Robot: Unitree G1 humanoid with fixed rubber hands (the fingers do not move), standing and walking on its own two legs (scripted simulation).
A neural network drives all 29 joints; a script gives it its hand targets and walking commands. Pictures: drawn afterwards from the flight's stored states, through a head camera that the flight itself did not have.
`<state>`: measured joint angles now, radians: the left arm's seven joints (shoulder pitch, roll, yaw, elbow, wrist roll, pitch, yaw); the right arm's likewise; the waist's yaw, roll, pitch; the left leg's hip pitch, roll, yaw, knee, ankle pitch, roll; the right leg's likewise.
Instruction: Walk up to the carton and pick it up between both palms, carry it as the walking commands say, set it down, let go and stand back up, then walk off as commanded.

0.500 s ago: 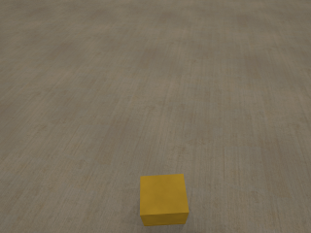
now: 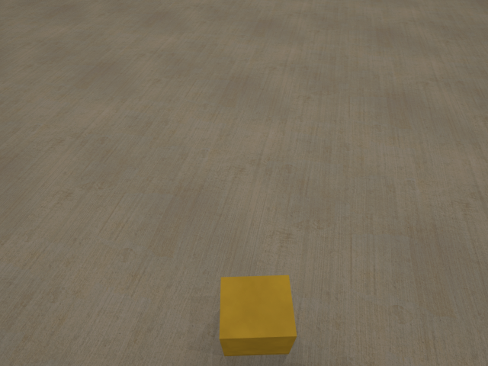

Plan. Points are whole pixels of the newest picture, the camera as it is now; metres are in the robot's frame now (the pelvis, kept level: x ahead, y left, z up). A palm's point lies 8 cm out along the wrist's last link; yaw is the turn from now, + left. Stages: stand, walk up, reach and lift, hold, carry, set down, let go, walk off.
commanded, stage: walk up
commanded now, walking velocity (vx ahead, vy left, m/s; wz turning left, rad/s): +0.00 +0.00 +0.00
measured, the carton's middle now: (255, 316) +0.39 +0.00 -0.65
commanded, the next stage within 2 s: stand in 0.22 s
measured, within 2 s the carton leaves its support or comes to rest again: neither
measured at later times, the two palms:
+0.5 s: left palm out of the picture +0.03 +0.23 -0.15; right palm out of the picture +0.03 -0.22 -0.15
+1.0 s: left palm out of the picture +0.13 +0.22 -0.16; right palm out of the picture +0.14 -0.22 -0.17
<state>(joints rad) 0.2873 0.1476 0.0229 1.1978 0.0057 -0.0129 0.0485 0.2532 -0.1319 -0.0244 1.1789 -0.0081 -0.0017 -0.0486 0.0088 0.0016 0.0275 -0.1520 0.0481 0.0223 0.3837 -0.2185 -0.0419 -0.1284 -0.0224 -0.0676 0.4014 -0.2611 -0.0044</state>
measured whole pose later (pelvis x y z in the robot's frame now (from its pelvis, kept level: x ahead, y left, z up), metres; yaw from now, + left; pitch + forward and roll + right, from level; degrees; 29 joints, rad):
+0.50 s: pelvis -0.02 +0.01 -0.01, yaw +0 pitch +5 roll +0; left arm 0.25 0.17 -0.03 0.89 -0.08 0.15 0.06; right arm 0.22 -0.17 0.03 0.92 0.06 0.15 -0.05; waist 0.00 0.00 -0.05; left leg -0.40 0.05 0.02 0.59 -0.31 0.00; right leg -0.37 -0.03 -0.06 0.58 -0.30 -0.01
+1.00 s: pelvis -0.05 +0.02 -0.06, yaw -2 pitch +19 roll +1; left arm 0.05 0.10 0.07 0.38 0.01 0.50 0.01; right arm -0.01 -0.20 -0.08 0.47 -0.04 0.47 0.08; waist 0.02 0.00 -0.07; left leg -0.86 0.05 0.05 0.88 -0.34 -0.01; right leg -0.85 -0.04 -0.01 0.90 -0.38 0.01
